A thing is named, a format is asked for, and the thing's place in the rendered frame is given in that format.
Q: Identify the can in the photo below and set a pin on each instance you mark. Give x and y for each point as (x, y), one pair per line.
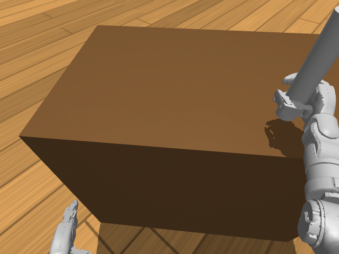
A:
(321, 57)

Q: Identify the right robot hand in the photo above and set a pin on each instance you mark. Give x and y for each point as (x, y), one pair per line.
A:
(321, 101)

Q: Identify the right robot arm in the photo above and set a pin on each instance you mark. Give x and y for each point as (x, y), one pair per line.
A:
(319, 221)

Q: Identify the left robot hand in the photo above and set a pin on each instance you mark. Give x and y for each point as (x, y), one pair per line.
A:
(65, 233)

